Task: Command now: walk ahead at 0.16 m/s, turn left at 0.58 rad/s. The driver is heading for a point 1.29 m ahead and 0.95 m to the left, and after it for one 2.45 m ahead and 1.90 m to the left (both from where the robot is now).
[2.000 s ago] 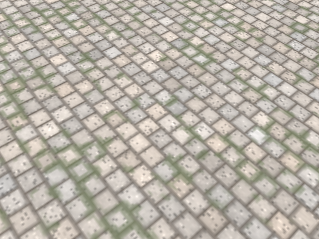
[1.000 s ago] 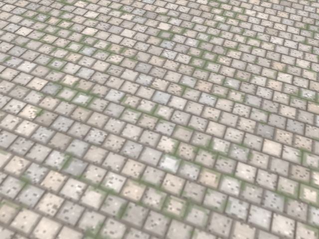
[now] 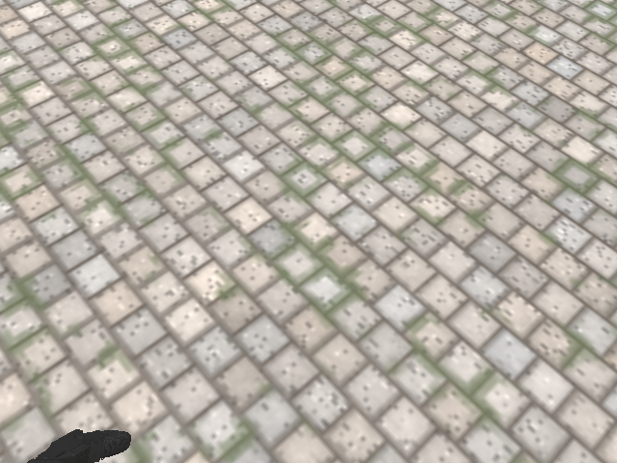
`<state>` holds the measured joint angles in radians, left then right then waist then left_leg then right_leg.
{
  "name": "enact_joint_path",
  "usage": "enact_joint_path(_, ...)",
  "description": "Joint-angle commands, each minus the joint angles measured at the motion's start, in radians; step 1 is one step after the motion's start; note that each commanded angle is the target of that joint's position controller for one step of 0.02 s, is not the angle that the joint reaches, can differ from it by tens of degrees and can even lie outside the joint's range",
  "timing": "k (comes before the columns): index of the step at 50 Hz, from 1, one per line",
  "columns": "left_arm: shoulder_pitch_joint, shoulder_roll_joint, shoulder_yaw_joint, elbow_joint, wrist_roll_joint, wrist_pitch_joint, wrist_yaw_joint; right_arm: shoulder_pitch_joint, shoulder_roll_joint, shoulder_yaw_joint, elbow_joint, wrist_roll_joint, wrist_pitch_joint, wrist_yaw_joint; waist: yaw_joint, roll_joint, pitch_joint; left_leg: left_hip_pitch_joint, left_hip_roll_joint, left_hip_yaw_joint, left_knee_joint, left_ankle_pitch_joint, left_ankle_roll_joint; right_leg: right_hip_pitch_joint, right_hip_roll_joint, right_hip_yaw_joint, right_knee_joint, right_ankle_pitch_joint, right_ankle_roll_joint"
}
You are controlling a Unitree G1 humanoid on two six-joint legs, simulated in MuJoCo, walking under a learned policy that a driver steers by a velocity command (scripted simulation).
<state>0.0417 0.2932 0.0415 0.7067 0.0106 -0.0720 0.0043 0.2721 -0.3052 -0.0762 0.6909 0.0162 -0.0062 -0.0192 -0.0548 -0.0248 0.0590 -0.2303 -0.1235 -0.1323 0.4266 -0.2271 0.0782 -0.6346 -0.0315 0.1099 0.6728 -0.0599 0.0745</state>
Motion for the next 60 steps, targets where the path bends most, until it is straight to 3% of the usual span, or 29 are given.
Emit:
enact_joint_path(1, -0.002, 0.096, 0.028, -0.061, -0.006, -0.005, -0.006, -0.003, -0.149, -0.043, -0.064, 0.002, 0.008, -0.016, 0.026, 0.133, -0.160, 0.014, 0.210, -0.188, 0.009, 0.441, 0.098, 0.197, 0.070, -0.029, -0.103, 0.032, -0.004)
enact_joint_path(4, 0.066, 0.124, 0.048, -0.050, 0.002, -0.023, -0.007, -0.062, -0.123, -0.035, -0.092, 0.003, 0.011, -0.020, 0.085, 0.156, -0.153, 0.041, 0.181, -0.265, 0.136, 0.323, 0.054, 0.300, 0.048, -0.024, -0.264, 0.097, -0.054)
enact_joint_path(5, 0.110, 0.168, 0.058, -0.052, 0.018, -0.029, 0.001, -0.055, -0.075, -0.021, -0.112, -0.008, 0.006, -0.018, 0.089, 0.086, -0.222, -0.019, 0.119, -0.216, 0.287, 0.184, 0.010, 0.465, -0.083, 0.065, -0.266, 0.311, -0.110)
enact_joint_path(6, 0.119, 0.209, 0.060, -0.066, 0.039, -0.018, 0.012, 0.088, -0.019, -0.004, -0.106, -0.023, 0.002, -0.016, 0.018, -0.143, -0.300, -0.223, -0.006, -0.099, 0.516, -0.397, -0.056, 0.712, -0.319, 0.290, -0.215, 0.719, -0.253)
enact_joint_path(7, 0.171, 0.195, 0.066, -0.041, 0.023, 0.004, 0.009, 0.173, -0.090, -0.012, -0.105, -0.007, 0.004, -0.010, 0.012, -0.280, -0.377, -0.359, 0.009, -0.036, 0.709, -0.533, -0.098, 0.779, -0.461, 0.540, -0.256, 0.569, -0.387)
enact_joint_path(8, 0.136, 0.135, 0.051, -0.067, 0.006, 0.013, 0.010, 0.133, -0.171, -0.036, -0.081, 0.002, 0.016, -0.012, 0.038, -0.152, -0.310, -0.398, 0.062, -0.042, 0.811, -0.450, -0.132, 0.723, -0.395, 0.469, -0.276, 0.388, -0.366)
enact_joint_path(10, 0.073, 0.089, 0.034, -0.082, 0.007, 0.036, 0.015, 0.027, -0.181, -0.048, -0.088, 0.005, 0.054, -0.022, 0.054, -0.061, -0.201, -0.411, 0.106, 0.003, 0.856, -0.322, -0.163, 0.575, -0.282, 0.250, -0.303, 0.184, -0.296)
enact_joint_path(12, 0.028, 0.112, 0.038, -0.077, 0.014, 0.051, 0.023, 0.010, -0.132, -0.038, -0.106, 0.008, 0.071, -0.021, 0.036, -0.097, -0.132, -0.342, 0.127, 0.054, 0.797, -0.243, -0.168, 0.427, -0.212, 0.117, -0.365, 0.094, -0.281)
enact_joint_path(15, 0.038, 0.118, 0.046, -0.062, 0.015, 0.059, 0.031, -0.008, -0.085, -0.024, -0.125, 0.003, 0.067, -0.019, 0.051, -0.131, -0.152, -0.298, 0.142, 0.100, 0.665, -0.215, -0.169, 0.445, -0.214, 0.029, -0.385, 0.138, -0.308)
enact_joint_path(22, 0.030, 0.171, 0.069, -0.041, -0.009, 0.076, 0.021, -0.049, -0.098, -0.022, -0.156, -0.002, 0.065, 0.014, 0.065, -0.145, -0.177, -0.133, 0.170, 0.158, 0.349, -0.134, -0.111, 0.457, -0.276, -0.054, -0.374, 0.072, -0.300)
enact_joint_path(25, 0.039, 0.157, 0.069, -0.018, -0.033, 0.083, 0.019, 0.031, -0.106, -0.037, -0.126, -0.007, 0.066, 0.023, 0.020, -0.107, -0.170, 0.037, 0.124, 0.193, 0.100, 0.004, -0.040, 0.391, -0.245, -0.123, -0.259, -0.046, -0.206)
enact_joint_path(26, 0.084, 0.116, 0.061, 0.003, -0.028, 0.087, 0.015, 0.059, -0.149, -0.052, -0.123, -0.011, 0.065, 0.016, 0.022, 0.018, -0.135, 0.121, 0.184, 0.063, -0.020, 0.116, 0.012, 0.273, -0.184, -0.198, -0.110, -0.183, -0.119)
enact_joint_path(27, 0.098, 0.057, 0.041, -0.034, 0.022, 0.087, 0.006, 0.054, -0.267, -0.074, -0.155, -0.012, 0.063, -0.004, 0.068, 0.349, -0.110, 0.222, 0.448, -0.316, -0.063, 0.397, 0.147, -0.007, -0.025, -0.287, 0.212, -0.558, -0.004)
enact_joint_path(28, -0.031, 0.105, 0.058, -0.075, 0.014, 0.078, 0.018, 0.055, -0.276, -0.072, -0.174, -0.051, 0.041, 0.005, -0.016, 0.295, -0.126, 0.095, 0.506, -0.415, -0.121, 0.341, 0.270, -0.065, 0.033, -0.107, 0.390, -0.610, -0.008)
enact_joint_path(29, -0.044, 0.129, 0.068, -0.073, -0.008, 0.078, 0.025, 0.009, -0.245, -0.062, -0.170, -0.058, 0.020, 0.010, 0.010, 0.214, -0.102, 0.069, 0.451, -0.331, -0.132, 0.258, 0.232, -0.068, 0.012, -0.062, 0.456, -0.520, -0.027)
enact_joint_path(31, 0.019, 0.134, 0.079, -0.029, -0.003, 0.086, 0.038, -0.085, -0.176, -0.043, -0.177, -0.021, 0.008, 0.004, 0.058, 0.158, -0.101, 0.067, 0.364, -0.224, -0.107, 0.215, 0.136, -0.058, -0.006, -0.045, 0.454, -0.370, -0.029)
enact_joint_path(32, 0.038, 0.133, 0.081, -0.023, 0.005, 0.087, 0.039, -0.106, -0.164, -0.035, -0.181, -0.014, 0.010, -0.002, 0.070, 0.166, -0.111, 0.050, 0.343, -0.197, -0.097, 0.275, 0.130, -0.027, 0.003, -0.050, 0.476, -0.325, -0.017)
enact_joint_path(34, 0.050, 0.117, 0.078, -0.021, -0.004, 0.081, 0.032, -0.095, -0.146, -0.026, -0.183, -0.020, 0.014, -0.011, 0.074, 0.163, -0.144, 0.064, 0.319, -0.180, -0.084, 0.339, 0.135, 0.011, 0.023, -0.052, 0.484, -0.278, -0.003)
enact_joint_path(42, -0.010, 0.091, 0.059, -0.041, -0.018, 0.064, 0.008, -0.065, -0.188, -0.046, -0.184, -0.014, 0.035, -0.016, 0.029, 0.188, -0.141, 0.092, 0.302, -0.299, -0.038, 0.280, 0.155, 0.129, 0.062, -0.028, 0.108, -0.309, 0.008)
enact_joint_path(46, 0.019, 0.103, 0.063, -0.040, -0.024, 0.049, -0.007, -0.096, -0.187, -0.049, -0.192, -0.004, 0.044, -0.005, 0.036, 0.198, -0.152, 0.094, 0.284, -0.388, -0.005, 0.350, 0.148, 0.223, 0.081, -0.021, -0.036, -0.322, -0.012)
enact_joint_path(48, 0.069, 0.104, 0.068, -0.027, -0.022, 0.041, -0.014, -0.133, -0.180, -0.048, -0.198, 0.011, 0.049, -0.007, 0.074, 0.189, -0.163, 0.077, 0.246, -0.395, 0.034, 0.340, 0.111, 0.327, 0.081, -0.034, -0.221, -0.205, -0.034)
enact_joint_path(49, 0.104, 0.119, 0.074, -0.016, -0.016, 0.039, -0.013, -0.138, -0.167, -0.044, -0.200, 0.017, 0.050, -0.011, 0.088, 0.167, -0.170, 0.020, 0.211, -0.373, 0.065, 0.251, 0.071, 0.431, 0.043, -0.028, -0.318, -0.074, -0.055)
enact_joint_path(50, 0.130, 0.179, 0.088, -0.020, -0.001, 0.043, -0.007, -0.096, -0.120, -0.032, -0.199, 0.005, 0.049, -0.012, 0.067, 0.024, -0.203, -0.102, 0.135, -0.279, 0.212, -0.005, 0.012, 0.565, -0.133, 0.112, -0.339, 0.023, -0.122)
enact_joint_path(51, 0.104, 0.250, 0.097, -0.018, 0.019, 0.054, -0.005, -0.050, -0.107, -0.030, -0.213, 0.004, 0.042, -0.012, 0.015, -0.242, -0.141, -0.320, -0.040, -0.067, 0.387, -0.386, -0.056, 0.583, -0.319, 0.344, -0.361, 0.243, -0.287)
enact_joint_path(52, 0.095, 0.196, 0.087, -0.035, 0.024, 0.048, -0.002, -0.052, -0.194, -0.056, -0.199, -0.017, 0.031, -0.015, 0.046, -0.201, -0.135, -0.345, 0.023, -0.054, 0.631, -0.442, -0.109, 0.520, -0.402, 0.410, -0.368, 0.260, -0.389)
enact_joint_path(53, 0.050, 0.145, 0.070, -0.048, 0.015, 0.046, 0.004, -0.049, -0.222, -0.070, -0.176, -0.010, 0.032, -0.012, 0.032, -0.130, -0.116, -0.340, 0.043, -0.061, 0.725, -0.374, -0.124, 0.493, -0.343, 0.316, -0.354, 0.229, -0.364)
enact_joint_path(54, 0.010, 0.121, 0.062, -0.051, 0.003, 0.049, 0.008, -0.040, -0.199, -0.069, -0.151, -0.008, 0.040, -0.014, 0.019, -0.097, -0.094, -0.339, 0.047, -0.054, 0.758, -0.317, -0.141, 0.483, -0.267, 0.221, -0.340, 0.182, -0.311)
enact_joint_path(56, 0.016, 0.109, 0.052, -0.046, -0.014, 0.053, 0.014, -0.044, -0.140, -0.053, -0.141, -0.008, 0.052, -0.015, 0.034, -0.096, -0.082, -0.352, 0.039, -0.046, 0.783, -0.249, -0.164, 0.500, -0.216, 0.140, -0.329, 0.232, -0.292)
enact_joint_path(60, 0.060, 0.113, 0.049, -0.024, -0.007, 0.068, 0.018, -0.107, -0.069, -0.018, -0.160, -0.008, 0.046, -0.011, 0.070, -0.143, -0.117, -0.263, 0.086, 0.034, 0.510, -0.220, -0.180, 0.563, -0.182, 0.058, -0.315, 0.263, -0.294)
